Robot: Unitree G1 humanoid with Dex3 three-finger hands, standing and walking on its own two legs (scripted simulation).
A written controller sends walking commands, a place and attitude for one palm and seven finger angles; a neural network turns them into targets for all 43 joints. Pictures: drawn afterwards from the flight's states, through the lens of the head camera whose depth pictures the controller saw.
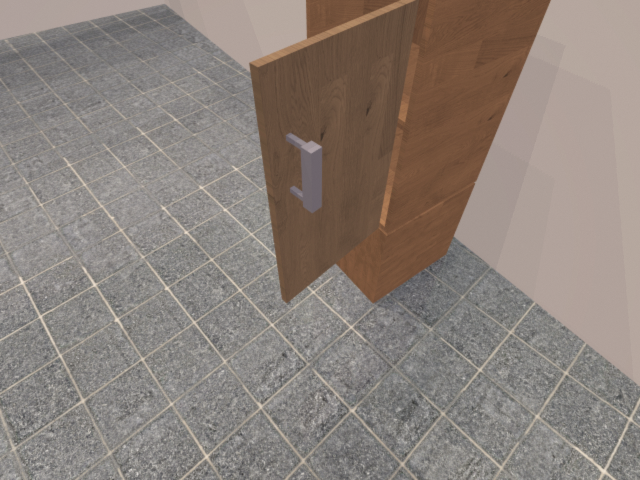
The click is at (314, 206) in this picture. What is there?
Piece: cupboard door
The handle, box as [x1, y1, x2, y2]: [286, 133, 321, 212]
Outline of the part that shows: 289,133 286,135 286,140 301,150 302,190 301,191 296,187 292,186 290,188 290,192 303,201 304,207 313,212 321,206 321,147 311,140 306,143 291,133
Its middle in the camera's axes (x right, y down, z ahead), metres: -0.03 -0.11 +0.65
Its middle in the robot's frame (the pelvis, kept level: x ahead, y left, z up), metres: +0.57 +0.07 +0.05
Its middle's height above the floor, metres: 0.83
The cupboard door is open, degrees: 99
